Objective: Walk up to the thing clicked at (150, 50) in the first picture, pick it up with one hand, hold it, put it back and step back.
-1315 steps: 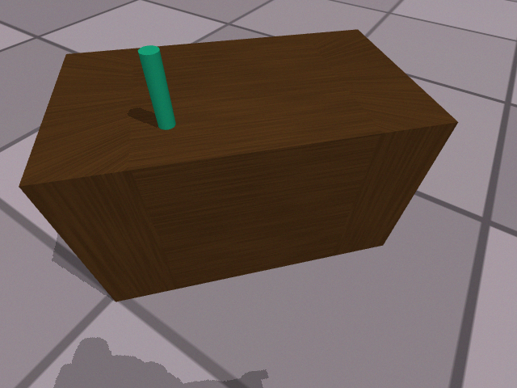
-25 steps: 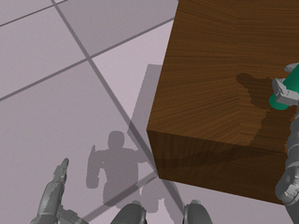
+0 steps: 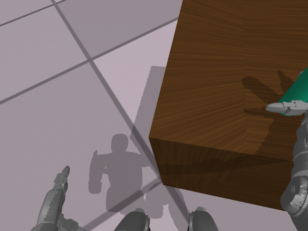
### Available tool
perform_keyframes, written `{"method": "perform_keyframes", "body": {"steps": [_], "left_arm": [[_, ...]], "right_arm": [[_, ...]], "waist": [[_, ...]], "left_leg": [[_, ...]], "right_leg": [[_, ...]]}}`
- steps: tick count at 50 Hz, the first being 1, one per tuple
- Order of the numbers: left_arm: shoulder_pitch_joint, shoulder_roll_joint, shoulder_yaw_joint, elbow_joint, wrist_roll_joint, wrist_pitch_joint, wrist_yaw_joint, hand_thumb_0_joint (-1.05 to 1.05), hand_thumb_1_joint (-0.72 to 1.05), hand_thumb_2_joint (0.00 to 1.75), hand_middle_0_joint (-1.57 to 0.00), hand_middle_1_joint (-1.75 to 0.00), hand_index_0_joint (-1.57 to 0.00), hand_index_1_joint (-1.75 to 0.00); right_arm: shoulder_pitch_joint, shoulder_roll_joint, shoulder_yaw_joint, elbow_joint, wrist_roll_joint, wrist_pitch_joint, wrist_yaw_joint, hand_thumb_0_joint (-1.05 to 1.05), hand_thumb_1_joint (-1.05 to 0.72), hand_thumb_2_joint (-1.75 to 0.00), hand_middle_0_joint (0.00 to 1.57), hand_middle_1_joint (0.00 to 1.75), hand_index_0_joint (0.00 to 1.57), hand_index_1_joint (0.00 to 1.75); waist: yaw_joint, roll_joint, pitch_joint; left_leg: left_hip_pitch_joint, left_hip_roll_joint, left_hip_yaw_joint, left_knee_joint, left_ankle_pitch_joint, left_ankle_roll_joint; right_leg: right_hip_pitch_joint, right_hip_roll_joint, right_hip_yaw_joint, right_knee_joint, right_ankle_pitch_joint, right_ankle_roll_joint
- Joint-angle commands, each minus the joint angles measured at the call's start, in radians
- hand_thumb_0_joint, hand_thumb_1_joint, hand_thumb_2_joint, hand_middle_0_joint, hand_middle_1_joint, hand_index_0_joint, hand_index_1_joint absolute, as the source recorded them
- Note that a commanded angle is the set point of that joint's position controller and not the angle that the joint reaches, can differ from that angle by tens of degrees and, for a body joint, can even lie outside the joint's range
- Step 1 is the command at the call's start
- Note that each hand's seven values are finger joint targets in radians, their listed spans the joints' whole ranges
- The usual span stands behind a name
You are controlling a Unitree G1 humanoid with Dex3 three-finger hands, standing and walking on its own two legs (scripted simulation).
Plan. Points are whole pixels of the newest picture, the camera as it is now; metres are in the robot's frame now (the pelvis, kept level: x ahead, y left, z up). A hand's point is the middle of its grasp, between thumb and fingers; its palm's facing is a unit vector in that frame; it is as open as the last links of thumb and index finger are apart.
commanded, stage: withdraw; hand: right
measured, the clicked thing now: out of the picture +0.45 -0.31 +0.10
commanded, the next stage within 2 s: rise in 0.34 s
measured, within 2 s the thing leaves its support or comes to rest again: neither
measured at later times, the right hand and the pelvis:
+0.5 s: hand out of the picture +0.45 -0.36 +0.18, palm faces +0.39 +0.92 -0.03, open 17.2 cm; pelvis +0.01 +0.00 +0.03, yaw -1 degrees
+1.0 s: hand out of the picture +0.34 -0.38 +0.17, palm faces +0.51 +0.77 -0.39, open 17.2 cm; pelvis +0.02 -0.01 +0.05, yaw -1 degrees
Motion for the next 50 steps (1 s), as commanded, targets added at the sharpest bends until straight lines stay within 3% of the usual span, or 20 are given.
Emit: {"method": "perform_keyframes", "body": {"steps": [1,3,6,9,12,13,16,18,23,24,25,26,31,36,39,41,43,46,48,50], "left_arm": [[0.046,0.235,0.172,-0.157,-0.008,-0.039,0.018,0.00,-0.53,0.04,-0.06,-0.06,-0.06,-0.06],[0.027,0.232,0.174,-0.159,-0.011,-0.037,0.016,0.00,-0.53,0.04,-0.06,-0.06,-0.06,-0.06],[-0.001,0.163,0.108,-0.139,-0.021,-0.032,0.008,0.00,-0.52,0.04,-0.05,-0.06,-0.06,-0.05],[-0.026,0.171,0.091,-0.134,-0.026,-0.029,0.014,0.00,-0.52,0.03,-0.05,-0.05,-0.06,-0.04],[-0.027,0.154,0.067,-0.092,-0.034,-0.025,0.016,0.00,-0.52,0.03,-0.05,-0.05,-0.05,-0.04],[-0.026,0.182,0.093,-0.076,-0.038,-0.026,0.023,0.00,-0.52,0.03,-0.04,-0.05,-0.05,-0.04],[-0.070,0.159,0.050,-0.095,-0.047,-0.036,0.023,0.00,-0.52,0.03,-0.04,-0.04,-0.06,-0.03],[-0.016,0.157,0.041,-0.009,-0.054,-0.040,0.023,0.00,-0.53,0.03,-0.05,-0.04,-0.06,-0.03],[-0.004,0.176,0.046,0.010,-0.066,-0.066,0.024,0.00,-0.57,0.06,-0.07,-0.06,-0.06,-0.08],[-0.051,0.181,0.054,-0.022,-0.075,-0.057,0.016,0.00,-0.55,0.05,-0.07,-0.07,-0.06,-0.07],[-0.066,0.176,0.056,-0.048,-0.081,-0.057,0.012,0.00,-0.54,0.05,-0.06,-0.06,-0.06,-0.06],[-0.004,0.198,0.093,0.004,-0.080,-0.050,0.010,0.00,-0.54,0.04,-0.06,-0.06,-0.06,-0.06],[-0.032,0.220,0.109,-0.032,-0.093,-0.033,-0.003,0.00,-0.52,0.03,-0.06,-0.05,-0.06,-0.04],[-0.072,0.106,-0.003,0.053,-0.099,-0.028,-0.024,0.00,-0.52,0.04,-0.05,-0.04,-0.06,-0.03],[-0.101,0.116,0.018,0.078,-0.093,-0.035,-0.026,0.00,-0.53,0.06,-0.05,-0.05,-0.06,-0.04],[-0.084,0.209,0.103,0.092,-0.095,-0.038,-0.012,0.00,-0.54,0.06,-0.06,-0.05,-0.06,-0.05],[-0.076,0.184,0.085,0.065,-0.095,-0.043,-0.008,0.00,-0.54,0.06,-0.06,-0.05,-0.06,-0.05],[-0.051,0.229,0.139,0.036,-0.105,-0.047,0.013,0.00,-0.53,0.06,-0.06,-0.05,-0.06,-0.05],[-0.017,0.190,0.127,0.058,-0.109,-0.041,0.016,0.00,-0.54,0.06,-0.06,-0.05,-0.06,-0.05],[0.004,0.206,0.164,0.090,-0.117,-0.039,0.028,0.00,-0.53,0.06,-0.06,-0.05,-0.06,-0.05]], "right_arm": [[-0.345,-0.325,-0.032,-0.235,0.002,-0.070,0.004,0.00,0.44,-0.03,0.08,0.05,0.07,0.05],[-0.385,-0.358,-0.053,-0.285,0.006,-0.073,0.012,0.00,0.45,-0.03,0.08,0.04,0.07,0.04],[-0.366,-0.366,-0.059,-0.256,0.004,-0.058,0.024,0.00,0.48,-0.02,0.08,0.04,0.07,0.04],[-0.414,-0.456,-0.089,-0.307,0.007,-0.046,0.043,0.00,0.46,-0.02,0.09,0.04,0.08,0.04],[-0.411,-0.455,-0.076,-0.248,0.012,-0.008,0.070,0.00,0.46,-0.02,0.09,0.05,0.08,0.05],[-0.399,-0.489,-0.092,-0.227,0.015,0.009,0.080,0.00,0.47,-0.03,0.09,0.05,0.08,0.05],[-0.510,-0.513,-0.072,-0.279,0.026,0.040,0.117,0.00,0.48,-0.04,0.09,0.06,0.08,0.06],[-0.396,-0.470,-0.051,-0.100,0.028,0.089,0.147,0.00,0.46,-0.04,0.09,0.05,0.08,0.05],[-0.432,-0.444,-0.004,-0.062,0.046,0.162,0.198,0.00,0.47,-0.04,0.06,0.05,0.06,0.05],[-0.390,-0.623,0.004,-0.081,-0.079,0.179,0.138,0.00,0.47,-0.04,0.06,0.05,0.06,0.05],[-0.421,-0.586,0.004,-0.099,-0.065,0.185,0.104,0.00,0.49,-0.04,0.06,0.05,0.06,0.05],[-0.415,-0.502,0.055,-0.080,-0.064,0.194,0.092,0.00,0.49,-0.03,0.06,0.05,0.06,0.05],[-0.355,-0.672,-0.024,-0.186,-0.116,0.218,0.000,0.00,0.52,-0.03,0.06,0.05,0.06,0.05],[-0.293,-0.601,0.000,-0.226,-0.119,0.225,-0.065,0.00,0.49,-0.06,0.06,0.05,0.06,0.05],[-0.284,-0.531,0.042,-0.370,-0.106,0.221,-0.080,0.00,0.49,-0.06,0.06,0.05,0.06,0.05],[-0.125,-0.533,0.015,-0.375,-0.099,0.237,-0.096,0.00,0.47,-0.07,0.06,0.05,0.06,0.05],[-0.070,-0.418,0.086,-0.530,-0.081,0.233,-0.095,0.00,0.46,-0.07,0.06,0.05,0.06,0.05],[0.178,-0.360,0.079,-0.647,-0.058,0.247,-0.108,0.00,0.45,-0.07,0.06,0.05,0.06,0.05],[0.301,-0.280,0.106,-0.809,-0.039,0.245,-0.108,0.00,0.45,-0.07,0.06,0.05,0.06,0.05],[0.452,-0.269,0.071,-0.901,-0.027,0.253,-0.119,0.00,0.47,-0.06,0.06,0.05,0.06,0.05]], "waist": [[-0.003,-0.202,-0.472],[-0.010,-0.227,-0.499],[-0.036,-0.216,-0.458],[-0.052,-0.274,-0.489],[-0.053,-0.247,-0.418],[-0.053,-0.227,-0.418],[-0.042,-0.222,-0.442],[-0.038,-0.195,-0.355],[-0.023,-0.151,-0.311],[-0.092,-0.157,-0.304],[-0.071,-0.174,-0.319],[-0.044,-0.133,-0.275],[-0.101,-0.113,-0.348],[-0.143,-0.212,-0.291],[-0.142,-0.298,-0.316],[-0.145,-0.227,-0.299],[-0.144,-0.234,-0.307],[-0.158,-0.120,-0.256],[-0.167,-0.135,-0.190],[-0.182,-0.112,-0.131]], "left_leg": [[0.078,-0.019,0.040,-0.102,0.367,0.037],[0.104,-0.017,0.038,-0.110,0.393,0.035],[0.147,-0.014,0.029,-0.127,0.407,0.033],[0.173,-0.013,0.034,-0.146,0.385,0.041],[0.196,-0.015,0.038,-0.179,0.373,0.038],[0.215,-0.011,0.033,-0.190,0.390,0.034],[0.251,-0.007,0.027,-0.217,0.413,0.031],[0.229,-0.009,0.035,-0.233,0.400,0.029],[0.217,-0.006,0.039,-0.271,0.384,0.027],[0.254,0.004,0.035,-0.298,0.351,0.030],[0.270,0.003,0.033,-0.310,0.356,0.027],[0.258,0.003,0.036,-0.317,0.355,0.025],[0.362,0.006,0.044,-0.330,0.417,0.024],[0.393,0.007,0.036,-0.352,0.396,0.038],[0.380,0.002,0.043,-0.367,0.391,0.051],[0.399,-0.003,0.054,-0.378,0.411,0.048],[0.418,-0.003,0.061,-0.382,0.424,0.051],[0.456,-0.001,0.071,-0.399,0.431,0.046],[0.468,0.003,0.074,-0.410,0.410,0.049],[0.465,0.001,0.077,-0.428,0.365,0.051]], "right_leg": [[0.497,0.018,0.004,-0.105,0.436,-0.013],[0.524,0.017,0.002,-0.109,0.467,-0.013],[0.488,0.026,-0.008,-0.121,0.442,-0.017],[0.559,0.023,-0.002,-0.158,0.467,-0.004],[0.546,0.025,-0.001,-0.190,0.448,-0.005],[0.535,0.026,-0.005,-0.194,0.433,-0.009],[0.562,0.028,-0.010,-0.215,0.426,-0.014],[0.555,0.028,-0.011,-0.227,0.432,-0.014],[0.567,0.030,-0.011,-0.265,0.403,-0.021],[0.563,0.038,-0.028,-0.302,0.372,-0.010],[0.591,0.036,-0.035,-0.312,0.356,-0.012],[0.581,0.038,-0.038,-0.317,0.339,-0.015],[0.626,0.044,-0.046,-0.334,0.414,-0.016],[0.619,0.043,-0.057,-0.377,0.418,0.000],[0.714,0.032,-0.050,-0.388,0.475,0.016],[0.720,0.029,-0.046,-0.398,0.496,0.011],[0.762,0.025,-0.046,-0.410,0.527,0.013],[0.750,0.028,-0.048,-0.434,0.509,0.003],[0.744,0.028,-0.052,-0.456,0.481,0.003],[0.738,0.022,-0.045,-0.489,0.431,0.006]]}}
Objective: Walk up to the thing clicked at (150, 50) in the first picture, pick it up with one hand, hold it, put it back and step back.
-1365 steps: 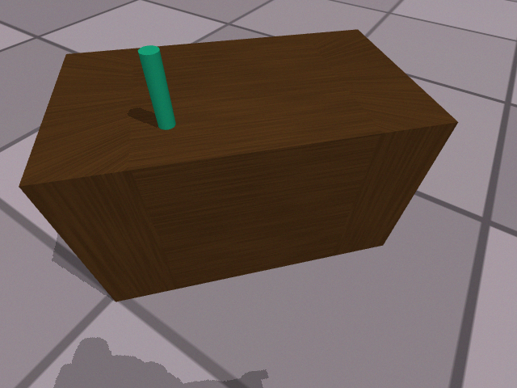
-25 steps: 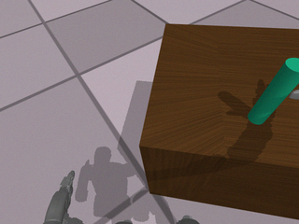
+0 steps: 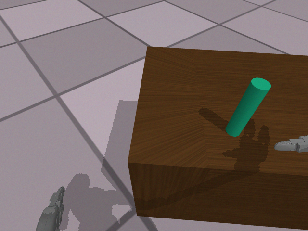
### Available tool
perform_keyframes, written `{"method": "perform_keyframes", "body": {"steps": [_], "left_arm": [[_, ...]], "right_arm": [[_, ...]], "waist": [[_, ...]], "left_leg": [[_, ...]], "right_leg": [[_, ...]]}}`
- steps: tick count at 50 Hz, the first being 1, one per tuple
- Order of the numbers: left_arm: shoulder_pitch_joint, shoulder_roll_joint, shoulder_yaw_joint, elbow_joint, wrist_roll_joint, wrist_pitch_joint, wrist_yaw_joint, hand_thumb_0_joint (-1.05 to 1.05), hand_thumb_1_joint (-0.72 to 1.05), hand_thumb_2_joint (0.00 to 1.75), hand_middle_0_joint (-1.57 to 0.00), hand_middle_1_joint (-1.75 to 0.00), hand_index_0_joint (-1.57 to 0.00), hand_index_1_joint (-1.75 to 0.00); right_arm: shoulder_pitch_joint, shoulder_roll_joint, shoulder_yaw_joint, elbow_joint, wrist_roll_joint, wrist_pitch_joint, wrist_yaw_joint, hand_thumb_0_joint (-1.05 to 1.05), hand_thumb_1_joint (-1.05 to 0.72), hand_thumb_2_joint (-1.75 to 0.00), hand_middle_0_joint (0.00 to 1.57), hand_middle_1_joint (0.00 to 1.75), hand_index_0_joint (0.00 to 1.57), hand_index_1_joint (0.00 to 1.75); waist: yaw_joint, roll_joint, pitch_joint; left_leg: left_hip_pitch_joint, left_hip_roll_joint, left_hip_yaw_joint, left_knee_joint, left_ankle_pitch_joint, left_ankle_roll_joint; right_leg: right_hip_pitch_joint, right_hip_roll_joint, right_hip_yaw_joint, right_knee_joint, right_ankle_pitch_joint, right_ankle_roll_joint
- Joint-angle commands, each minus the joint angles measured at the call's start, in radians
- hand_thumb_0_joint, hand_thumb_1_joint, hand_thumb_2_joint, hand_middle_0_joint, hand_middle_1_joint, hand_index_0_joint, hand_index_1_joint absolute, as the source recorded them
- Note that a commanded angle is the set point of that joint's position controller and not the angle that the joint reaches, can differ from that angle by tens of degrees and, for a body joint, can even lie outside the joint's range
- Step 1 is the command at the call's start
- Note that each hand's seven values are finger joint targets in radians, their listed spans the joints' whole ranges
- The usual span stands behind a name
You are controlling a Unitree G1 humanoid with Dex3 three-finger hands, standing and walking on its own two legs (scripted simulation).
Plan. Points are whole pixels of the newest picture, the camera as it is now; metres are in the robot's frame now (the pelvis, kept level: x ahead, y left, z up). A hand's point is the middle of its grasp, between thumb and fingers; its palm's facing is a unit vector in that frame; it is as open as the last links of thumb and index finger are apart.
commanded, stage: sink last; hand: right
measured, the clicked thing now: (244, 110) +0.44 -0.29 +0.05
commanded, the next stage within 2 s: home in 0.66 s
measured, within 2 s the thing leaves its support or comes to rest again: neither
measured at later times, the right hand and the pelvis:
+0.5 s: hand (275, 215) +0.14 -0.23 +0.08, palm faces +0.38 +0.85 -0.36, open 17.3 cm; pelvis -0.02 +0.03 +0.01, yaw -2 degrees
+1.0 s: hand (272, 208) +0.16 -0.24 +0.06, palm faces +0.35 +0.86 -0.37, open 17.3 cm; pelvis -0.02 +0.03 +0.01, yaw -2 degrees
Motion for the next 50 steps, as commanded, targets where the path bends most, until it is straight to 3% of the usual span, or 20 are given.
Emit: {"method": "perform_keyframes", "body": {"steps": [1,6,8,9,10,13,17,18,20,22,26,30,32,34,36,38,40,45,47,50], "left_arm": [[0.035,0.171,0.136,-0.116,-0.016,-0.040,0.029,0.00,-0.54,0.05,-0.06,-0.05,-0.06,-0.05],[-0.039,0.126,0.123,-0.089,-0.004,-0.043,0.041,0.00,-0.53,0.05,-0.05,-0.05,-0.06,-0.04],[-0.066,0.102,0.105,-0.059,0.006,-0.053,0.051,0.00,-0.53,0.05,-0.05,-0.05,-0.05,-0.04],[-0.117,0.131,0.131,-0.098,0.007,-0.064,0.064,0.00,-0.53,0.05,-0.05,-0.05,-0.06,-0.04],[-0.115,0.150,0.153,-0.084,0.014,-0.068,0.073,0.00,-0.53,0.04,-0.05,-0.05,-0.06,-0.04],[-0.114,0.094,0.108,-0.085,0.022,-0.080,0.080,0.00,-0.52,0.04,-0.05,-0.05,-0.06,-0.04],[-0.057,0.121,0.149,-0.058,0.028,-0.089,0.086,0.00,-0.51,0.03,-0.05,-0.05,-0.06,-0.04],[-0.051,0.135,0.171,-0.053,0.030,-0.092,0.088,0.00,-0.51,0.03,-0.05,-0.05,-0.06,-0.04],[-0.059,0.102,0.138,-0.056,0.031,-0.099,0.088,0.00,-0.51,0.02,-0.05,-0.05,-0.07,-0.03],[-0.072,0.137,0.180,-0.036,0.032,-0.106,0.099,0.00,-0.51,0.02,-0.05,-0.05,-0.06,-0.04],[-0.087,0.104,0.155,-0.003,0.041,-0.126,0.097,0.00,-0.50,0.02,-0.05,-0.05,-0.06,-0.03],[-0.120,0.071,0.113,0.017,0.047,-0.143,0.094,0.00,-0.51,0.02,-0.05,-0.05,-0.07,-0.03],[-0.152,0.100,0.141,0.009,0.050,-0.151,0.101,0.00,-0.51,0.03,-0.05,-0.05,-0.06,-0.04],[-0.170,0.088,0.121,0.052,0.053,-0.155,0.099,0.00,-0.52,0.03,-0.05,-0.05,-0.06,-0.04],[-0.191,0.094,0.123,0.051,0.055,-0.163,0.102,0.00,-0.52,0.04,-0.06,-0.05,-0.06,-0.04],[-0.204,0.086,0.106,0.032,0.055,-0.171,0.101,0.00,-0.52,0.04,-0.06,-0.06,-0.07,-0.05],[-0.149,0.047,0.070,0.092,0.053,-0.164,0.094,0.00,-0.36,0.20,-0.11,-0.15,-0.11,-0.15],[-0.219,-0.016,-0.023,0.064,0.049,-0.167,0.079,0.00,0.04,0.52,-0.13,-0.19,-0.13,-0.19],[-0.197,0.052,0.037,0.099,0.050,-0.164,0.083,0.00,0.20,0.57,-0.14,-0.20,-0.14,-0.20],[-0.191,0.084,0.065,0.114,0.052,-0.165,0.077,0.00,0.44,0.73,-0.17,-0.25,-0.17,-0.25]], "right_arm": [[0.050,-0.200,-0.058,-0.490,0.034,-0.057,-0.026,0.00,0.48,-0.06,0.06,0.05,0.06,0.05],[0.238,-0.111,-0.053,-0.805,0.044,-0.086,-0.049,0.00,0.51,-0.06,0.06,0.05,0.05,0.05],[0.335,-0.022,0.004,-0.849,0.046,-0.093,-0.052,0.00,0.52,-0.05,0.06,0.05,0.05,0.05],[0.345,-0.019,-0.001,-0.900,0.048,-0.098,-0.057,0.00,0.51,-0.06,0.06,0.05,0.05,0.05],[0.404,-0.030,-0.022,-0.900,0.044,-0.100,-0.067,0.00,0.51,-0.05,0.06,0.05,0.06,0.05],[0.544,0.072,0.047,-0.928,0.042,-0.115,-0.061,0.00,0.51,-0.05,0.06,0.05,0.05,0.05],[0.686,0.096,0.046,-0.932,0.044,-0.127,-0.052,0.00,0.52,-0.05,0.05,0.05,0.05,0.05],[0.697,0.101,0.050,-0.935,0.043,-0.128,-0.050,0.00,0.51,-0.05,0.05,0.05,0.05,0.05],[0.638,0.114,0.069,-0.941,0.040,-0.133,-0.046,0.00,0.52,-0.05,0.05,0.05,0.05,0.05],[0.618,0.112,0.065,-0.902,0.041,-0.136,-0.045,0.00,0.52,-0.05,0.05,0.05,0.05,0.05],[0.632,0.097,0.042,-0.844,0.036,-0.162,-0.041,0.00,0.54,-0.05,0.05,0.05,0.05,0.05],[0.633,0.060,0.003,-0.817,0.030,-0.203,-0.045,0.00,0.52,-0.05,0.05,0.05,0.05,0.05],[0.604,0.036,-0.023,-0.812,0.028,-0.215,-0.049,0.00,0.51,-0.05,0.05,0.05,0.05,0.05],[0.618,0.065,0.000,-0.788,0.027,-0.226,-0.047,0.00,0.48,-0.06,0.05,0.05,0.05,0.05],[0.576,0.033,-0.025,-0.812,0.024,-0.238,-0.052,0.00,0.48,-0.06,0.05,0.05,0.05,0.05],[0.588,0.066,0.009,-0.787,0.021,-0.247,-0.050,0.00,0.45,-0.06,0.05,0.05,0.06,0.05],[0.624,0.058,-0.003,-0.740,0.018,-0.251,-0.048,0.00,0.51,-0.08,0.06,0.06,0.06,0.06],[0.614,0.128,0.071,-0.674,0.016,-0.260,-0.031,0.00,0.53,-0.07,0.05,0.06,0.05,0.06],[0.621,0.136,0.090,-0.642,0.016,-0.248,-0.029,0.00,0.54,-0.06,0.05,0.05,0.05,0.05],[0.633,0.178,0.146,-0.590,0.010,-0.228,-0.020,0.00,0.55,-0.06,0.05,0.05,0.05,0.05]], "waist": [[-0.020,-0.072,-0.143],[-0.036,-0.113,-0.096],[-0.027,-0.106,-0.072],[-0.022,-0.083,-0.067],[-0.029,-0.093,-0.083],[-0.028,-0.034,-0.040],[-0.030,-0.002,-0.005],[-0.019,0.010,0.009],[-0.006,0.031,0.026],[0.008,0.050,0.082],[-0.019,0.070,0.129],[-0.051,0.059,0.074],[-0.046,0.041,0.044],[-0.054,0.035,0.068],[-0.051,0.001,0.031],[-0.043,0.038,0.040],[-0.050,0.021,0.058],[-0.050,0.027,0.088],[-0.034,0.012,0.077],[-0.018,0.014,0.054]], "left_leg": [[0.025,-0.036,0.096,-0.073,0.242,0.062],[0.062,-0.030,0.083,-0.092,0.200,0.060],[0.066,-0.026,0.078,-0.095,0.210,0.057],[0.059,-0.028,0.080,-0.099,0.176,0.056],[0.081,-0.024,0.077,-0.102,0.188,0.056],[0.081,-0.019,0.079,-0.112,0.167,0.049],[0.068,-0.014,0.079,-0.121,0.154,0.045],[0.058,-0.008,0.076,-0.128,0.158,0.041],[0.037,-0.006,0.072,-0.136,0.130,0.038],[-0.006,-0.001,0.067,-0.159,0.053,0.039],[-0.030,0.023,0.033,-0.213,-0.082,0.039],[0.036,0.034,0.018,-0.213,-0.009,0.036],[0.056,0.032,0.020,-0.210,0.033,0.036],[0.059,0.027,0.028,-0.203,0.061,0.037],[0.079,0.023,0.030,-0.210,0.059,0.040],[0.090,0.019,0.038,-0.214,0.076,0.038],[0.100,0.014,0.050,-0.213,0.105,0.039],[0.113,0.003,0.063,-0.230,0.104,0.043],[0.117,-0.006,0.073,-0.220,0.144,0.045],[0.129,-0.016,0.088,-0.206,0.187,0.047]], "right_leg": [[0.250,-0.006,-0.016,-0.140,0.298,0.017],[0.239,0.000,-0.018,-0.175,0.230,0.017],[0.238,0.005,-0.022,-0.166,0.237,0.014],[0.241,0.001,-0.016,-0.178,0.198,0.013],[0.245,0.009,-0.019,-0.172,0.212,0.011],[0.231,0.016,-0.024,-0.170,0.186,0.004],[0.229,0.026,-0.032,-0.171,0.177,-0.001],[0.232,0.031,-0.035,-0.168,0.176,-0.003],[0.245,0.032,-0.031,-0.176,0.149,-0.004],[0.242,0.033,-0.030,-0.190,0.086,-0.004],[0.233,0.045,-0.036,-0.194,0.015,0.003],[0.241,0.054,-0.040,-0.188,0.093,0.005],[0.259,0.054,-0.040,-0.193,0.119,0.005],[0.258,0.049,-0.037,-0.206,0.134,0.004],[0.277,0.049,-0.035,-0.215,0.133,0.004],[0.290,0.045,-0.034,-0.226,0.146,0.003],[0.292,0.047,-0.037,-0.235,0.165,0.001],[0.294,0.042,-0.042,-0.263,0.163,0.003],[0.308,0.035,-0.039,-0.279,0.182,0.002],[0.335,0.022,-0.027,-0.288,0.214,0.003]]}}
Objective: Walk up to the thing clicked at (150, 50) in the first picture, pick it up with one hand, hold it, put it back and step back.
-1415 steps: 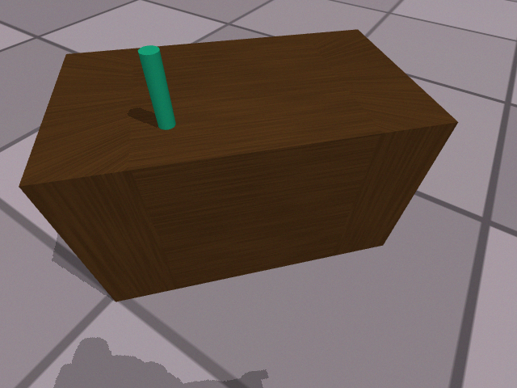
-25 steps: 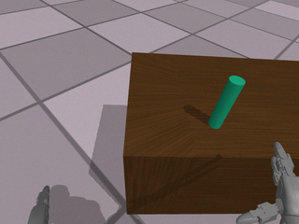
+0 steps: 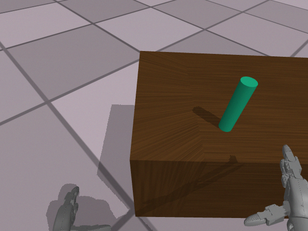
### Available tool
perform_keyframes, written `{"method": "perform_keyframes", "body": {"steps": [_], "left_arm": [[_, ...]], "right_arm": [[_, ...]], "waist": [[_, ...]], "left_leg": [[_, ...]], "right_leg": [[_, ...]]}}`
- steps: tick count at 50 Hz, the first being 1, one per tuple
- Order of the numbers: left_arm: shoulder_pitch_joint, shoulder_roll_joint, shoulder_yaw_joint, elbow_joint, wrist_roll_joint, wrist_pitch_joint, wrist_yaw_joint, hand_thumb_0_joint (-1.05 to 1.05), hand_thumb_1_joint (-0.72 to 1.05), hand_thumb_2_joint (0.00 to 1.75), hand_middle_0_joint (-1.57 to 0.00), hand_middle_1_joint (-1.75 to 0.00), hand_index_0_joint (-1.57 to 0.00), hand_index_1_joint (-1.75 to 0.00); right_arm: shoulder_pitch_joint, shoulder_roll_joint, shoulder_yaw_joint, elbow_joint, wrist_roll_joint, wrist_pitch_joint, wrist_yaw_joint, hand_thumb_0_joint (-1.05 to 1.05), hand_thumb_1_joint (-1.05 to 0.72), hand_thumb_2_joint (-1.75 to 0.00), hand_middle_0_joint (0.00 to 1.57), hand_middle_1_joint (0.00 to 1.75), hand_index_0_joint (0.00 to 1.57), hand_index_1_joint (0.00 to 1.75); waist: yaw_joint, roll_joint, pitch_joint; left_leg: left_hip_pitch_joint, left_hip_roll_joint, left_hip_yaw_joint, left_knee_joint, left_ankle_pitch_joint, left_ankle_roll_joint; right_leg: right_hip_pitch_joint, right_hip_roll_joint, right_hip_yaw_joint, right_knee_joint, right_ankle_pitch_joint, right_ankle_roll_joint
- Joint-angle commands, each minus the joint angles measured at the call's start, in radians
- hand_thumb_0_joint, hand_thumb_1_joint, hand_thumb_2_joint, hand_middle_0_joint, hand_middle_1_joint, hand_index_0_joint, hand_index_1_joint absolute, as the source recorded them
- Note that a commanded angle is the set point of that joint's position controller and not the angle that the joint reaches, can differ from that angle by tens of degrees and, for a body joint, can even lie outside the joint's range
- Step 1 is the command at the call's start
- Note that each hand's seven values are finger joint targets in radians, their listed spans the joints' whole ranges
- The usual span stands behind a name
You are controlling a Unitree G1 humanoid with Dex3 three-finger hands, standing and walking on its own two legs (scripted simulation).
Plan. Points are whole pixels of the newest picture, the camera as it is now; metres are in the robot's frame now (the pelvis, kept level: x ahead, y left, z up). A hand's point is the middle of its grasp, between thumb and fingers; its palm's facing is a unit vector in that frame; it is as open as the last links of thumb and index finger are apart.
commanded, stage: home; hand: right
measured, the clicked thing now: (235, 107) +0.47 -0.30 +0.04
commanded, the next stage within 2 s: none
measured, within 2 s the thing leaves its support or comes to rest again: neither
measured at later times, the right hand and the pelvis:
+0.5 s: hand (212, 210) +0.19 -0.18 -0.10, palm faces +0.10 +0.97 -0.21, open 17.6 cm; pelvis +0.01 -0.01 +0.00, yaw +1 degrees
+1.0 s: hand out of the picture +0.14 -0.24 -0.13, palm faces -0.06 +0.93 -0.37, open 17.5 cm; pelvis +0.02 +0.00 +0.00, yaw +1 degrees
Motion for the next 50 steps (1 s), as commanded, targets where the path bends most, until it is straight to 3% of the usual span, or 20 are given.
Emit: {"method": "perform_keyframes", "body": {"steps": [1,2,6,8,11,12,14,16,17,18,19,22,25,30,38,39,41,43,47,50], "left_arm": [[-0.067,0.172,0.096,-0.124,-0.007,-0.046,0.003,0.00,0.52,0.77,-0.18,-0.26,-0.18,-0.26],[-0.060,0.184,0.111,-0.112,-0.007,-0.046,0.001,0.00,0.60,0.82,-0.18,-0.27,-0.19,-0.27],[-0.102,0.130,0.051,-0.115,-0.011,-0.044,-0.005,0.00,0.89,0.91,-0.20,-0.30,-0.20,-0.30],[-0.115,0.135,0.048,-0.126,-0.009,-0.044,0.000,0.00,0.89,0.91,-0.20,-0.30,-0.20,-0.30],[-0.140,0.086,-0.002,-0.100,-0.010,-0.041,-0.004,0.00,0.90,0.90,-0.20,-0.30,-0.20,-0.30],[-0.141,0.093,0.003,-0.086,-0.008,-0.037,-0.004,0.00,0.90,0.90,-0.20,-0.30,-0.20,-0.30],[-0.169,0.122,0.022,-0.109,-0.007,-0.035,0.003,0.00,0.90,0.90,-0.20,-0.30,-0.20,-0.30],[-0.154,0.102,-0.001,-0.065,-0.008,-0.021,-0.001,0.00,0.90,0.90,-0.20,-0.30,-0.20,-0.30],[-0.065,0.193,0.033,0.007,0.009,-0.008,0.003,0.00,0.90,0.90,-0.20,-0.30,-0.20,-0.30],[-0.086,0.168,0.015,-0.012,0.007,-0.006,0.001,0.00,0.90,0.90,-0.20,-0.30,-0.20,-0.30],[-0.093,0.158,0.014,-0.018,0.009,-0.006,-0.003,0.00,0.90,0.90,-0.20,-0.30,-0.20,-0.30],[-0.112,0.156,0.012,-0.026,0.004,0.006,-0.005,0.00,0.90,0.90,-0.20,-0.30,-0.20,-0.30],[-0.105,0.161,0.017,-0.028,0.004,0.019,-0.007,0.00,0.90,0.90,-0.20,-0.30,-0.20,-0.30],[-0.102,0.166,0.021,-0.026,-0.002,0.043,-0.009,0.00,0.90,0.90,-0.20,-0.30,-0.20,-0.30],[-0.098,0.169,0.026,-0.023,-0.005,0.075,-0.010,0.00,0.90,0.90,-0.20,-0.30,-0.20,-0.30],[-0.059,0.316,0.066,0.081,0.062,0.071,-0.034,0.00,0.90,0.90,-0.20,-0.30,-0.20,-0.30],[-0.034,0.305,0.061,0.106,0.055,0.074,-0.052,0.00,0.90,0.90,-0.20,-0.30,-0.20,-0.30],[-0.054,0.309,0.051,0.144,0.041,0.077,-0.063,0.00,0.90,0.90,-0.20,-0.30,-0.20,-0.30],[-0.105,0.327,0.037,0.229,0.035,0.087,-0.072,0.00,0.90,0.90,-0.20,-0.30,-0.20,-0.30],[-0.118,0.338,0.029,0.287,0.033,0.093,-0.077,0.00,0.90,0.90,-0.20,-0.30,-0.20,-0.30]], "right_arm": [[-0.032,-0.097,0.001,-0.100,-0.001,-0.030,-0.002,0.00,0.55,-0.06,0.05,0.05,0.05,0.05],[-0.037,-0.090,0.013,-0.070,-0.001,-0.020,-0.002,0.00,0.56,-0.05,0.05,0.05,0.05,0.05],[-0.078,-0.048,0.089,0.007,-0.014,0.008,0.000,0.00,0.59,-0.03,0.05,0.04,0.05,0.04],[-0.139,-0.031,0.125,0.040,-0.020,0.018,-0.003,0.00,0.58,-0.04,0.05,0.05,0.05,0.05],[-0.179,-0.006,0.169,0.154,-0.028,0.035,-0.009,0.00,0.60,-0.02,0.05,0.04,0.05,0.04],[-0.185,-0.005,0.175,0.194,-0.030,0.039,-0.013,0.00,0.59,-0.03,0.05,0.04,0.05,0.04],[-0.221,-0.027,0.172,0.235,-0.033,0.051,-0.018,0.00,0.59,-0.03,0.05,0.05,0.05,0.05],[-0.205,-0.027,0.177,0.322,-0.034,0.069,-0.020,0.00,0.59,-0.03,0.05,0.05,0.05,0.05],[-0.250,-0.098,0.063,0.272,-0.033,0.057,-0.052,0.00,0.60,-0.02,0.05,0.04,0.05,0.04],[-0.240,-0.018,0.155,0.328,-0.038,0.062,-0.047,0.00,0.59,-0.03,0.05,0.04,0.05,0.04],[-0.239,0.030,0.204,0.338,-0.035,0.068,-0.044,0.00,0.59,-0.03,0.05,0.05,0.05,0.05],[-0.246,0.005,0.177,0.363,-0.033,0.074,-0.059,0.00,0.58,-0.03,0.05,0.05,0.05,0.05],[-0.250,0.038,0.214,0.375,-0.027,0.084,-0.058,0.00,0.58,-0.03,0.05,0.05,0.05,0.05],[-0.252,0.039,0.225,0.376,-0.029,0.092,-0.061,0.00,0.59,-0.03,0.05,0.05,0.05,0.05],[-0.281,0.018,0.206,0.370,-0.030,0.104,-0.071,0.00,0.58,-0.03,0.05,0.05,0.05,0.05],[-0.163,-0.241,0.166,0.556,-0.097,0.136,-0.040,0.00,0.56,-0.04,0.05,0.05,0.05,0.05],[-0.152,-0.219,0.168,0.586,-0.081,0.159,-0.018,0.00,0.57,-0.04,0.05,0.05,0.05,0.05],[-0.198,-0.186,0.196,0.622,-0.071,0.163,-0.003,0.00,0.57,-0.04,0.05,0.05,0.05,0.05],[-0.253,-0.210,0.222,0.717,-0.070,0.173,0.012,0.00,0.59,-0.03,0.05,0.04,0.05,0.04],[-0.262,-0.237,0.229,0.782,-0.066,0.180,0.016,0.00,0.58,-0.03,0.05,0.05,0.05,0.05]], "waist": [[0.033,-0.005,-0.068],[0.040,0.011,-0.069],[0.037,0.026,-0.091],[0.057,0.020,-0.109],[0.044,-0.018,-0.111],[0.042,-0.033,-0.127],[0.047,-0.034,-0.165],[0.038,-0.044,-0.147],[0.018,-0.073,-0.152],[0.045,-0.054,-0.126],[0.049,-0.034,-0.137],[0.031,-0.026,-0.122],[0.043,0.023,-0.138],[0.037,0.070,-0.148],[0.034,0.026,-0.172],[0.047,-0.046,-0.192],[0.046,-0.024,-0.237],[0.052,0.006,-0.194],[0.059,0.027,-0.088],[0.061,0.032,-0.068]], "left_leg": [[-0.079,-0.026,0.063,-0.105,0.128,0.018],[-0.079,-0.027,0.067,-0.103,0.142,0.017],[-0.070,-0.026,0.065,-0.105,0.152,0.016],[-0.078,-0.025,0.059,-0.108,0.143,0.017],[-0.070,-0.027,0.059,-0.101,0.127,0.022],[-0.059,-0.025,0.056,-0.098,0.147,0.024],[-0.041,-0.021,0.047,-0.097,0.170,0.022],[-0.040,-0.019,0.045,-0.093,0.185,0.020],[-0.038,-0.027,0.032,-0.092,0.179,0.024],[-0.047,-0.030,0.035,-0.093,0.167,0.025],[-0.037,-0.033,0.042,-0.088,0.177,0.026],[-0.035,-0.032,0.036,-0.097,0.171,0.024],[-0.027,-0.029,0.032,-0.097,0.218,0.015],[-0.033,-0.032,0.034,-0.090,0.255,0.008],[-0.010,-0.027,0.029,-0.081,0.306,0.010],[0.027,0.094,-0.053,-0.008,0.510,0.027],[0.040,0.093,-0.048,0.002,0.538,0.036],[0.019,0.085,-0.045,-0.028,0.446,0.032],[-0.036,0.083,-0.063,-0.101,0.311,0.033],[-0.023,0.089,-0.073,-0.134,0.287,0.034]], "right_leg": [[0.105,0.010,-0.046,-0.089,0.093,-0.027],[0.109,0.008,-0.044,-0.086,0.107,-0.028],[0.117,0.006,-0.041,-0.086,0.118,-0.029],[0.125,0.005,-0.041,-0.084,0.098,-0.029],[0.090,0.001,-0.038,-0.086,0.077,-0.022],[0.089,0.001,-0.038,-0.077,0.100,-0.021],[0.099,0.007,-0.046,-0.068,0.117,-0.022],[0.080,0.012,-0.051,-0.064,0.130,-0.023],[0.084,0.015,-0.057,-0.051,0.108,-0.019],[0.073,0.011,-0.056,-0.055,0.093,-0.019],[0.072,0.007,-0.053,-0.055,0.101,-0.018],[0.054,0.012,-0.059,-0.054,0.094,-0.019],[0.065,0.015,-0.065,-0.043,0.133,-0.029],[0.078,0.014,-0.065,-0.042,0.169,-0.033],[0.098,0.016,-0.070,-0.036,0.221,-0.031],[0.096,-0.075,0.024,0.049,0.414,-0.056],[0.135,-0.086,0.033,0.051,0.450,-0.058],[0.118,-0.091,0.044,0.032,0.370,-0.057],[0.111,-0.086,0.052,-0.028,0.231,-0.047],[0.120,-0.084,0.056,-0.057,0.201,-0.047]]}}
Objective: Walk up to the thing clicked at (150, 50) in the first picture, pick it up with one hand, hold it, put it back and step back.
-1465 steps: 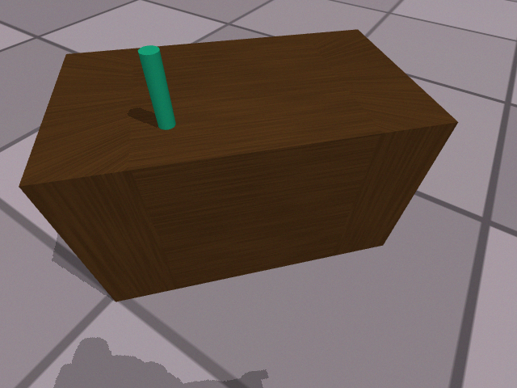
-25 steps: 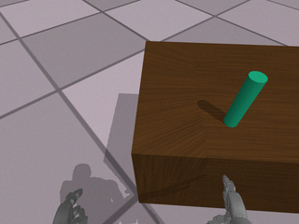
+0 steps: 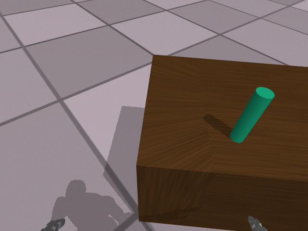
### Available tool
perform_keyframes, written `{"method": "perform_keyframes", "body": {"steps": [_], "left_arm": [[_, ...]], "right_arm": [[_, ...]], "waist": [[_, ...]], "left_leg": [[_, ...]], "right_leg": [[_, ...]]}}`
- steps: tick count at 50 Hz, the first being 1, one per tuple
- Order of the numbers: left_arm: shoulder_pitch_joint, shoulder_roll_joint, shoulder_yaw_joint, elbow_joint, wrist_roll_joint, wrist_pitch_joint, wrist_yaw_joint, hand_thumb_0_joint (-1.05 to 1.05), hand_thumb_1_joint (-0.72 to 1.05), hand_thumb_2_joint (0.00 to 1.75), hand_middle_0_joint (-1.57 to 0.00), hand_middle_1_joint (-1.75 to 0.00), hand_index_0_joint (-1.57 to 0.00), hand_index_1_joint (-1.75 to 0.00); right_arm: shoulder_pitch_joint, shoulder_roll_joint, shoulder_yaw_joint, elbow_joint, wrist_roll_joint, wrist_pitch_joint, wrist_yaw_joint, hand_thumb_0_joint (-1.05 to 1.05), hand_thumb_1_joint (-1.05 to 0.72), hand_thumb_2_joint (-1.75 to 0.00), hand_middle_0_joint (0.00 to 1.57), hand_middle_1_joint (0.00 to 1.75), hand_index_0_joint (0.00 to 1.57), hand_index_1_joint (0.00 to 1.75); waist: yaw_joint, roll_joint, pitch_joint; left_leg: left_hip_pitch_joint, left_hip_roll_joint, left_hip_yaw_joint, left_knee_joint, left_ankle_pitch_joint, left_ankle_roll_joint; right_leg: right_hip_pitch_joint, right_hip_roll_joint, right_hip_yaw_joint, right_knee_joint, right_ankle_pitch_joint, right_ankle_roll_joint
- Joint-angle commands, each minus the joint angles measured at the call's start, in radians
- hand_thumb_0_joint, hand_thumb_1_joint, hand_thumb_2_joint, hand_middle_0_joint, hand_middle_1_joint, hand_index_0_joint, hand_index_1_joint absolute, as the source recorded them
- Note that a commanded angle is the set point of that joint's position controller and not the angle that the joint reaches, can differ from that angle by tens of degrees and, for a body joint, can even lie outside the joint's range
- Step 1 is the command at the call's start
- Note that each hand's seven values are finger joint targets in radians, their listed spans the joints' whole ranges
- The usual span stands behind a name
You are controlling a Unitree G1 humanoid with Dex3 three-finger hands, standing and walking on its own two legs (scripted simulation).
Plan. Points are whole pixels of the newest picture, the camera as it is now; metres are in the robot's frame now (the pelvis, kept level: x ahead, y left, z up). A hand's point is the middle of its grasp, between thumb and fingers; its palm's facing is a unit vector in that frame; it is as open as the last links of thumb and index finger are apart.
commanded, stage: home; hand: right
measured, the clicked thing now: (248, 117) +0.44 -0.31 +0.04
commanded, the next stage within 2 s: stand in 1.64 s
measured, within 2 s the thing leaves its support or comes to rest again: neither
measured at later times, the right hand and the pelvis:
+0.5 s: hand out of the picture +0.01 -0.26 -0.15, palm faces -0.06 +0.93 -0.36, open 17.5 cm; pelvis -0.03 -0.01 +0.01, yaw +0 degrees
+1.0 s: hand out of the picture +0.03 -0.26 -0.15, palm faces -0.04 +0.93 -0.36, open 17.5 cm; pelvis -0.03 -0.01 +0.01, yaw -1 degrees
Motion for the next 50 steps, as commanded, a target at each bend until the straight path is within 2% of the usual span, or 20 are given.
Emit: {"method": "perform_keyframes", "body": {"steps": [1,4,7,12,14,16,20,22,26,28,30,31,33,35,37,38,43,45,48,50], "left_arm": [[-0.055,0.180,0.041,-0.005,-0.009,-0.017,0.000,0.00,0.90,0.90,-0.20,-0.30,-0.20,-0.30],[-0.067,0.202,0.034,0.053,-0.010,-0.014,0.000,0.00,0.90,0.90,-0.20,-0.30,-0.20,-0.30],[-0.068,0.222,0.031,0.094,-0.012,-0.014,0.000,0.00,0.90,0.90,-0.20,-0.30,-0.20,-0.30],[-0.066,0.244,0.027,0.149,-0.015,-0.007,-0.001,0.00,0.90,0.90,-0.20,-0.30,-0.20,-0.30],[-0.061,0.252,0.024,0.165,-0.013,-0.011,-0.002,0.00,0.90,0.90,-0.20,-0.30,-0.20,-0.30],[-0.068,0.255,0.026,0.173,-0.016,-0.012,-0.002,0.00,0.90,0.90,-0.20,-0.30,-0.20,-0.30],[-0.052,0.259,0.025,0.194,-0.015,-0.014,-0.001,0.00,0.90,0.90,-0.20,-0.30,-0.20,-0.30],[-0.062,0.259,0.026,0.197,-0.016,-0.015,0.000,0.00,0.90,0.90,-0.20,-0.30,-0.20,-0.30],[-0.056,0.251,0.028,0.209,-0.018,-0.012,-0.002,0.00,0.90,0.90,-0.20,-0.30,-0.20,-0.30],[-0.052,0.247,0.027,0.211,-0.020,-0.015,0.000,0.00,0.90,0.90,-0.20,-0.30,-0.20,-0.30],[-0.044,0.246,0.026,0.218,-0.018,-0.014,0.001,0.00,0.90,0.90,-0.20,-0.30,-0.20,-0.30],[-0.060,0.251,0.029,0.216,-0.017,-0.014,0.001,0.00,0.90,0.90,-0.20,-0.30,-0.20,-0.30],[-0.045,0.243,0.025,0.217,-0.020,-0.012,0.000,0.00,0.90,0.90,-0.20,-0.30,-0.20,-0.30],[-0.049,0.245,0.028,0.218,-0.018,-0.012,0.000,0.00,0.90,0.90,-0.20,-0.30,-0.20,-0.30],[-0.047,0.241,0.027,0.219,-0.021,-0.015,0.000,0.00,0.90,0.90,-0.20,-0.30,-0.20,-0.30],[-0.051,0.240,0.027,0.219,-0.022,-0.015,0.000,0.00,0.90,0.90,-0.20,-0.30,-0.20,-0.30],[-0.059,0.242,0.024,0.220,-0.022,-0.018,0.001,0.00,0.90,0.90,-0.20,-0.30,-0.20,-0.30],[-0.061,0.241,0.023,0.222,-0.025,-0.020,0.003,0.00,0.90,0.90,-0.20,-0.30,-0.20,-0.30],[-0.064,0.242,0.023,0.223,-0.023,-0.019,0.003,0.00,0.90,0.90,-0.20,-0.30,-0.20,-0.30],[-0.074,0.240,0.024,0.222,-0.023,-0.018,0.003,0.00,0.90,0.90,-0.20,-0.30,-0.20,-0.30]], "right_arm": [[-0.047,-0.208,-0.043,-0.011,0.006,-0.029,-0.007,0.00,0.56,-0.04,0.05,0.05,0.05,0.05],[-0.063,-0.222,-0.034,0.039,0.006,-0.018,-0.005,0.00,0.57,-0.04,0.05,0.05,0.05,0.05],[-0.067,-0.242,-0.031,0.078,0.009,-0.012,-0.005,0.00,0.56,-0.04,0.05,0.05,0.05,0.05],[-0.063,-0.263,-0.024,0.128,0.009,-0.001,-0.004,0.00,0.57,-0.04,0.05,0.05,0.05,0.05],[-0.054,-0.263,-0.022,0.143,0.010,0.002,0.000,0.00,0.58,-0.03,0.05,0.05,0.05,0.05],[-0.041,-0.264,-0.021,0.153,0.009,0.001,0.000,0.00,0.58,-0.03,0.05,0.05,0.05,0.05],[-0.042,-0.262,-0.022,0.166,0.009,0.006,0.003,0.00,0.57,-0.04,0.05,0.05,0.05,0.05],[-0.029,-0.259,-0.023,0.171,0.010,0.006,0.005,0.00,0.56,-0.05,0.05,0.05,0.05,0.05],[-0.028,-0.255,-0.024,0.176,0.010,0.006,0.004,0.00,0.58,-0.03,0.05,0.05,0.05,0.05],[-0.037,-0.256,-0.023,0.174,0.010,0.002,0.004,0.00,0.57,-0.04,0.05,0.05,0.05,0.05],[-0.052,-0.255,-0.026,0.172,0.013,0.006,0.004,0.00,0.58,-0.03,0.05,0.05,0.05,0.05],[-0.033,-0.248,-0.026,0.175,0.011,0.007,0.004,0.00,0.59,-0.03,0.05,0.04,0.05,0.04],[-0.043,-0.254,-0.028,0.175,0.014,0.005,0.004,0.00,0.58,-0.03,0.05,0.05,0.05,0.05],[-0.036,-0.250,-0.028,0.178,0.014,0.006,0.004,0.00,0.57,-0.04,0.05,0.05,0.05,0.05],[-0.039,-0.248,-0.026,0.178,0.015,0.004,0.004,0.00,0.58,-0.03,0.05,0.04,0.05,0.04],[-0.044,-0.247,-0.025,0.178,0.014,0.004,0.003,0.00,0.58,-0.03,0.05,0.04,0.05,0.04],[-0.049,-0.250,-0.028,0.182,0.019,0.005,0.004,0.00,0.58,-0.03,0.05,0.04,0.05,0.04],[-0.047,-0.252,-0.028,0.185,0.019,0.004,0.004,0.00,0.57,-0.04,0.05,0.05,0.05,0.05],[-0.055,-0.244,-0.027,0.185,0.019,0.006,0.003,0.00,0.58,-0.03,0.05,0.04,0.05,0.04],[-0.060,-0.248,-0.026,0.185,0.019,0.005,0.002,0.00,0.59,-0.03,0.05,0.04,0.05,0.04]], "waist": [[0.000,0.049,-0.049],[0.001,0.034,-0.014],[-0.002,0.024,-0.040],[0.000,0.034,0.015],[-0.003,0.018,0.034],[-0.007,0.020,0.012],[-0.002,-0.001,0.036],[-0.012,0.000,0.035],[-0.009,0.022,0.049],[-0.002,0.027,0.013],[0.000,-0.002,0.039],[-0.010,0.001,0.038],[-0.003,0.018,0.026],[-0.005,0.027,0.049],[-0.002,0.023,0.010],[-0.002,0.027,0.023],[-0.007,0.014,0.004],[-0.008,0.018,-0.016],[-0.008,0.013,0.003],[-0.008,0.034,0.000]], "left_leg": [[-0.052,0.099,-0.060,-0.123,0.326,0.039],[-0.066,0.096,-0.067,-0.157,0.230,0.039],[-0.014,0.094,-0.062,-0.164,0.229,0.036],[-0.049,0.096,-0.071,-0.218,0.081,0.039],[-0.044,0.091,-0.069,-0.214,0.054,0.042],[-0.048,0.100,-0.076,-0.223,0.064,0.044],[-0.044,0.086,-0.067,-0.213,0.017,0.044],[-0.036,0.092,-0.072,-0.214,0.024,0.047],[-0.056,0.094,-0.079,-0.235,-0.023,0.045],[-0.063,0.104,-0.086,-0.236,0.044,0.046],[-0.046,0.090,-0.075,-0.218,-0.004,0.044],[-0.065,0.095,-0.078,-0.227,-0.015,0.046],[-0.041,0.097,-0.078,-0.225,0.007,0.044],[-0.073,0.097,-0.083,-0.236,-0.037,0.045],[-0.060,0.107,-0.085,-0.232,0.036,0.046],[-0.074,0.104,-0.084,-0.238,0.019,0.043],[-0.019,0.105,-0.076,-0.213,0.085,0.044],[-0.015,0.110,-0.075,-0.211,0.141,0.043],[-0.020,0.104,-0.070,-0.218,0.109,0.040],[-0.027,0.111,-0.075,-0.224,0.125,0.040]], "right_leg": [[0.120,-0.075,0.071,-0.080,0.261,-0.044],[0.125,-0.076,0.079,-0.121,0.194,-0.040],[0.126,-0.080,0.086,-0.141,0.208,-0.044],[0.108,-0.075,0.098,-0.185,0.075,-0.041],[0.082,-0.079,0.110,-0.214,0.033,-0.039],[0.111,-0.081,0.110,-0.201,0.064,-0.039],[0.066,-0.085,0.127,-0.245,-0.029,-0.038],[0.059,-0.084,0.128,-0.245,-0.022,-0.037],[0.047,-0.080,0.127,-0.237,-0.029,-0.038],[0.109,-0.083,0.115,-0.213,0.057,-0.036],[0.049,-0.082,0.126,-0.247,-0.035,-0.034],[0.063,-0.085,0.127,-0.238,-0.032,-0.035],[0.054,-0.084,0.126,-0.236,-0.014,-0.039],[0.052,-0.079,0.122,-0.231,-0.028,-0.036],[0.094,-0.087,0.121,-0.213,0.051,-0.039],[0.087,-0.083,0.119,-0.214,0.040,-0.037],[0.073,-0.090,0.123,-0.222,0.059,-0.041],[0.109,-0.094,0.118,-0.210,0.138,-0.040],[0.092,-0.091,0.117,-0.220,0.109,-0.036],[0.108,-0.092,0.114,-0.214,0.139,-0.037]]}}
